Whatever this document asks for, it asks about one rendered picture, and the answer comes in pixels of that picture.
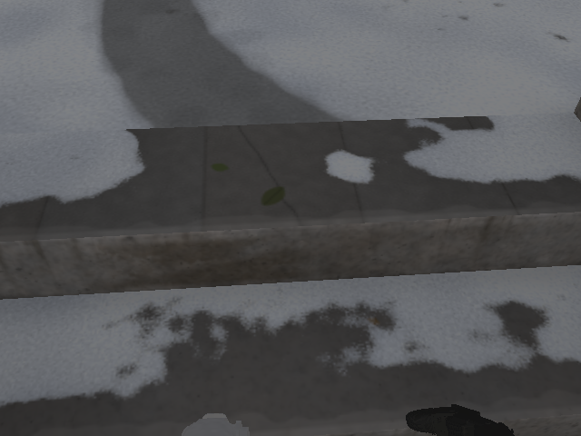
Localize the right robot hand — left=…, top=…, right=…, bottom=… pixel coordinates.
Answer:
left=406, top=404, right=515, bottom=436

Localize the left robot shin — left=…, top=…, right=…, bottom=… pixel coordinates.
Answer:
left=182, top=413, right=229, bottom=436

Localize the left robot thigh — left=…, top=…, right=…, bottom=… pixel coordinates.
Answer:
left=183, top=418, right=250, bottom=436

